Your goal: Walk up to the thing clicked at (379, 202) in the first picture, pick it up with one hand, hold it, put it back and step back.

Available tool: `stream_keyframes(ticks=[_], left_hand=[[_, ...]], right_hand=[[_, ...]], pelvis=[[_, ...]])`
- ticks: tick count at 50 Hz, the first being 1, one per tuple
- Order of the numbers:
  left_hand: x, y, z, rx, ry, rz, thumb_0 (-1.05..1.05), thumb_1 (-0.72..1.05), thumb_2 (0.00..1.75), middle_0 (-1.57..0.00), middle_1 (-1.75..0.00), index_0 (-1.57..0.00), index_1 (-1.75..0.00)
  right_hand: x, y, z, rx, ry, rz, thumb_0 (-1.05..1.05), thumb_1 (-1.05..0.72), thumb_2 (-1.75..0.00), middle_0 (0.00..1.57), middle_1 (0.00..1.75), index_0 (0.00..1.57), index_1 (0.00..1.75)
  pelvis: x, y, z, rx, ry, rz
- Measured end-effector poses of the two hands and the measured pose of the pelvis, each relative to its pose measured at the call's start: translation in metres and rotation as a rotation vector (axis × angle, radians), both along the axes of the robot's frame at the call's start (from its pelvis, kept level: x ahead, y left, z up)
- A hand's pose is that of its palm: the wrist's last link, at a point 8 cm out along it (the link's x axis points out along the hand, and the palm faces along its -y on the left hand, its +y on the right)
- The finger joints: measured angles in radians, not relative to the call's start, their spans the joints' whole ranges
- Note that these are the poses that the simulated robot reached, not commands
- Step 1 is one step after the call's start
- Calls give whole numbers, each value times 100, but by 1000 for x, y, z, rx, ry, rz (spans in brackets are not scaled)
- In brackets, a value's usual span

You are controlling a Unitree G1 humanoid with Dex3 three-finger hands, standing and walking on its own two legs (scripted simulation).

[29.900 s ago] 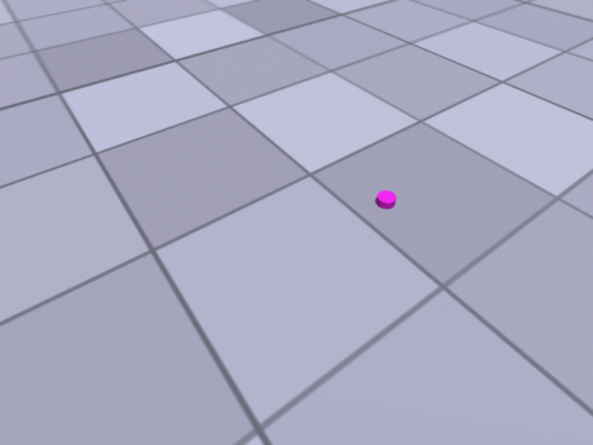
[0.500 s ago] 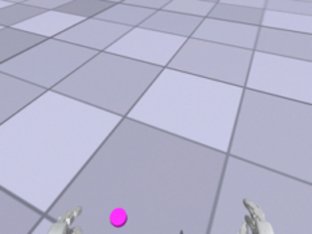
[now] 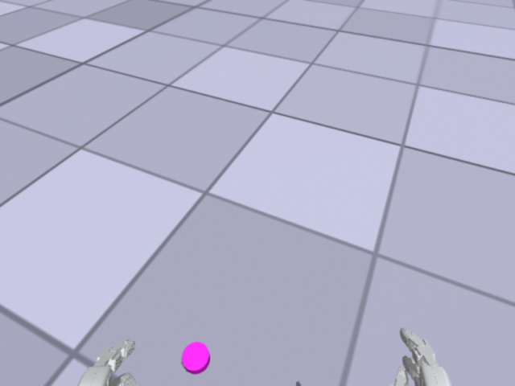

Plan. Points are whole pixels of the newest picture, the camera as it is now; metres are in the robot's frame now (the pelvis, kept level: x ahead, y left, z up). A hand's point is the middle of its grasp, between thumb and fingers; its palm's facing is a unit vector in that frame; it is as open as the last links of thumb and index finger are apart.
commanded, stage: stand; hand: left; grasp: from above
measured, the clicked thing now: (196, 357) +0.41 +0.21 -0.69
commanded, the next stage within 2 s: none
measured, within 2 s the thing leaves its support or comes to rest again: neither
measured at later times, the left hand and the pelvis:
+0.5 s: hand out of the picture +0.06 +0.24 -0.11, palm faces +0.06 -0.94 -0.33, open 7.4 cm; pelvis -0.01 +0.01 +0.05, yaw +1 degrees
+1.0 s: hand out of the picture +0.03 +0.25 -0.10, palm faces +0.04 -0.94 -0.35, open 7.3 cm; pelvis -0.01 +0.00 +0.06, yaw +1 degrees
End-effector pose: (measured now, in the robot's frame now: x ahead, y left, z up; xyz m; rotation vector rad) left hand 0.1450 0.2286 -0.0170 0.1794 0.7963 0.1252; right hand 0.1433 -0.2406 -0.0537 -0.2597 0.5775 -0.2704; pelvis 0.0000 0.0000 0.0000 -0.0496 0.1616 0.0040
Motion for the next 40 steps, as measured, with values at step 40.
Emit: stream_keyframes(ticks=[40], left_hand=[[-126,58,-48,99,456,131,0,90,90,-21,-30,-21,-30]], right_hand=[[-80,-21,-12,65,621,7,0,-91,-90,21,30,20,30]], pelvis=[[-10,8,61,43,-242,20]])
